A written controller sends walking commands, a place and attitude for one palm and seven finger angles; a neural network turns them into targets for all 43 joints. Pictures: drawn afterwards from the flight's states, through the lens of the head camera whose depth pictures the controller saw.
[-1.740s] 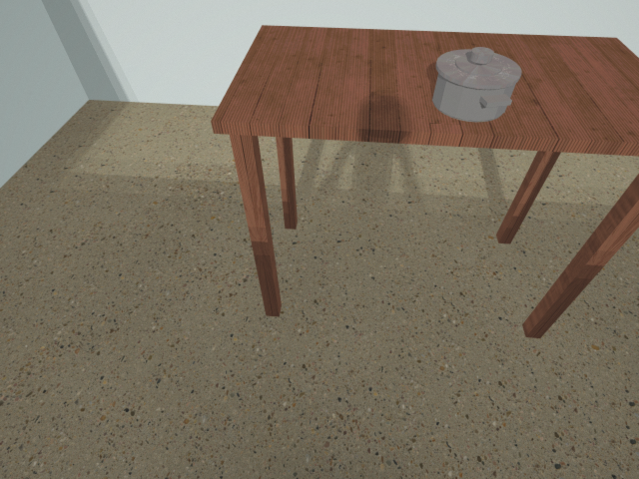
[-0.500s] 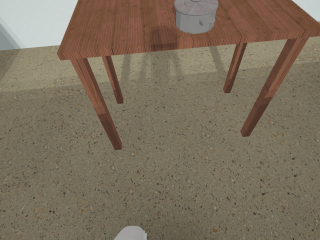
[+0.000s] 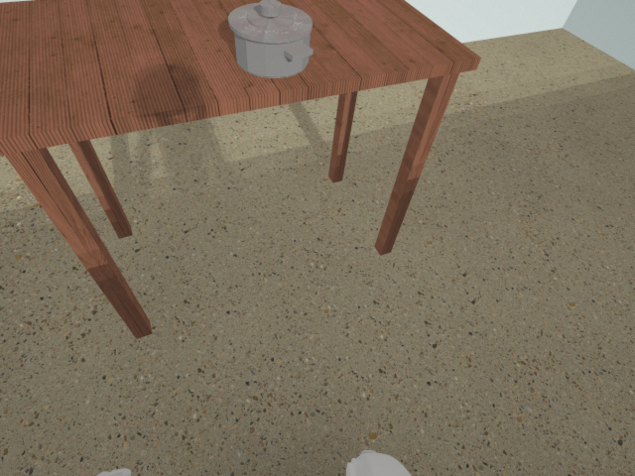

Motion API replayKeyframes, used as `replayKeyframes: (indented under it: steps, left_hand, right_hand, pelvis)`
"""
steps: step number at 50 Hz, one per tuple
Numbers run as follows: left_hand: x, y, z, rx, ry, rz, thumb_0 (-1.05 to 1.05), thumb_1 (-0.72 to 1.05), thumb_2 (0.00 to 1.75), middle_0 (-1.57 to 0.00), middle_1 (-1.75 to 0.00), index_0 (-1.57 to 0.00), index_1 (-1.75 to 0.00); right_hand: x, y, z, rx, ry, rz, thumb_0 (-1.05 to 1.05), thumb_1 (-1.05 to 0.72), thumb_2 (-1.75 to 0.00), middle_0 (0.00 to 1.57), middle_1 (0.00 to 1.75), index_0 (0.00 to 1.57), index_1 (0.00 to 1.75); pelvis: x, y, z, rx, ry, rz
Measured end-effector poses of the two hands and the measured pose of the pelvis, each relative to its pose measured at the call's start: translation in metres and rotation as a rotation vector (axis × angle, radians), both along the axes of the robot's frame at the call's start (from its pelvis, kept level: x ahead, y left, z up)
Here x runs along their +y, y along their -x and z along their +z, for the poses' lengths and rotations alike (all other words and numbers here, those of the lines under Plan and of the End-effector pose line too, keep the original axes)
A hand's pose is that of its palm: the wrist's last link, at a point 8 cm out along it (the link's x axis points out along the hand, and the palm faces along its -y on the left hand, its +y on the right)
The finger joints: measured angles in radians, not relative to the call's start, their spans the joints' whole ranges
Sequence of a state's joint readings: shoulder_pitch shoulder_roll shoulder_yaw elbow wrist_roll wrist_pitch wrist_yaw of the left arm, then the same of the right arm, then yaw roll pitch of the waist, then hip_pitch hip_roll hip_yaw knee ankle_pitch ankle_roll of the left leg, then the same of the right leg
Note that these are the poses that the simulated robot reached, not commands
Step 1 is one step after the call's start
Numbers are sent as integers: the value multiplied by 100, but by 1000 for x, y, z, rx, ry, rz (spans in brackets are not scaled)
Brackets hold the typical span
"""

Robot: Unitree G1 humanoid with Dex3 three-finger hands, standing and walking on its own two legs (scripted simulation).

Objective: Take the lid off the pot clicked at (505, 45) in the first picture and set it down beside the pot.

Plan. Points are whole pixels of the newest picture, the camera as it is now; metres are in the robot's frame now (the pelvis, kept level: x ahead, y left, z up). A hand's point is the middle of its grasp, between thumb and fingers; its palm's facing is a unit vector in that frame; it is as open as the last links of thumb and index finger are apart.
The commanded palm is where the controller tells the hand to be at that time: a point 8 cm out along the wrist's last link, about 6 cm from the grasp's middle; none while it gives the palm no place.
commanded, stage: walk to a spot facing it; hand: left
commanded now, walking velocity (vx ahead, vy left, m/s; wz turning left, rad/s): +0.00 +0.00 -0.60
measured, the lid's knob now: (270, 7) +0.90 +0.18 +0.15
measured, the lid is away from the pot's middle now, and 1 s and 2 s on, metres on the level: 0.00 0.00 0.00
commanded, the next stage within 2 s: turn to face it in 1.86 s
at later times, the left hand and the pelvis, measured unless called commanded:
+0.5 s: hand (229, 448) +0.18 +0.13 -0.16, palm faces -0.33 -0.92 -0.23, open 7.4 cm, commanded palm none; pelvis +0.02 -0.02 -0.01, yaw -20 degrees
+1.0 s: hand (300, 389) +0.27 +0.04 -0.16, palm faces -0.65 -0.75 -0.16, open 7.4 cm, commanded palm none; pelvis +0.08 -0.05 +0.00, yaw -39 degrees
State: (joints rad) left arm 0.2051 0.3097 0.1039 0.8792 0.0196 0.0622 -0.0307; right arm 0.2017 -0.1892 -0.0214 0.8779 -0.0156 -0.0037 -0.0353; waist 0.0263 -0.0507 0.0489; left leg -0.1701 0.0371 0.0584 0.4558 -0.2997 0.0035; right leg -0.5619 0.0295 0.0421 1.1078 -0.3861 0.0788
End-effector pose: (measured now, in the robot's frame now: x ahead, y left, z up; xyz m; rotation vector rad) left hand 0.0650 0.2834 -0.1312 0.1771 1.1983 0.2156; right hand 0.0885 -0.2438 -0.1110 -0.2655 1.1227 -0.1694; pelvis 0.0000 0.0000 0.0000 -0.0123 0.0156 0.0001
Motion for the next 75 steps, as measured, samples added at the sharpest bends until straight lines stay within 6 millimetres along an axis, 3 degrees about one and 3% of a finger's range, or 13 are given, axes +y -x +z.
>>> replayKeyframes:
  steps: [5, 11, 14, 22, 30, 36, 41, 47, 55, 58, 63, 69, 75]
  left_hand:
    - [-19, -41, 1, 1, 10, -126, 1, 91, 90, -20, -30, -19, -30]
    - [-68, -96, -3, -56, 0, -290, 1, 91, 90, -20, -30, -19, -30]
    - [-87, -109, 1, -94, -1, -322, 1, 91, 90, -20, -30, -20, -30]
    - [-104, -115, 5, -39, 14, -398, 1, 91, 90, -20, -30, -20, -30]
    - [-86, -133, -16, -7, 56, -445, 1, 91, 90, -20, -30, -20, -30]
    - [-81, -151, -9, 27, 76, -507, 1, 91, 90, -20, -30, -20, -30]
    - [-96, -168, -4, 67, 75, -572, 1, 91, 90, -20, -30, -20, -30]
    - [-153, -205, -5, 89, 73, -697, 1, 91, 90, -20, -30, -19, -30]
    - [-280, -276, -12, -74, 93, -873, 1, 91, 90, -20, -30, -20, -30]
    - [-302, -284, -7, -103, 93, -869, 1, 91, 90, -20, -30, -20, -30]
    - [-314, -285, 1, -23, 61, -881, 0, 91, 90, -20, -30, -20, -30]
    - [-309, -297, -2, 57, 39, -848, 0, 92, 90, -20, -30, -20, -30]
    - [-299, -321, -21, 171, 25, -794, 0, 91, 90, -20, -30, -20, -30]
  right_hand:
    - [-12, 44, -10, 50, -17, -123, 1, -90, -90, 20, 30, 21, 30]
    - [-41, 103, -40, 143, -46, -272, 1, -90, -90, 20, 30, 21, 30]
    - [-52, 122, -45, 203, -42, -322, 1, -90, -90, 20, 29, 21, 30]
    - [-53, 115, -26, 117, -36, -403, 1, -90, -90, 20, 29, 20, 30]
    - [-20, 98, -15, 6, -5, -461, 1, -90, -90, 20, 29, 20, 30]
    - [10, 117, -1, 40, -25, -525, 1, -90, -90, 20, 29, 21, 30]
    - [25, 142, -2, 85, -55, -632, 1, -90, -90, 20, 30, 21, 30]
    - [41, 183, -13, 196, -121, -780, 1, -90, -90, 20, 30, 21, 30]
    - [33, 223, -45, 359, -240, -924, 1, -90, -90, 20, 29, 21, 30]
    - [1, 206, -46, 337, -230, -938, 1, -90, -90, 20, 29, 20, 30]
    - [-72, 140, -31, 132, -141, -933, 2, -91, -90, 20, 29, 20, 30]
    - [-142, 52, -13, -48, -73, -883, 1, -91, -90, 20, 29, 20, 30]
    - [-191, -39, -3, -147, -15, -824, 1, -90, -90, 20, 29, 20, 30]
  pelvis:
    - [-3, -3, -2, -14, -2, -88]
    - [-24, -8, -20, -15, -10, -177]
    - [-29, -7, -20, -21, 0, -199]
    - [-27, -13, -7, -14, -22, -301]
    - [-2, -26, -14, -2, -1, -401]
    - [2, -40, 0, -3, 15, -480]
    - [-6, -56, 6, -1, 14, -549]
    - [-30, -72, 2, -5, -5, -640]
    - [-93, -91, -25, -17, -7, -726]
    - [-111, -99, -21, -25, -5, -752]
    - [-138, -124, -4, -16, -4, -798]
    - [-165, -166, 1, -7, 9, -835]
    - [-190, -226, -7, -15, 29, -868]
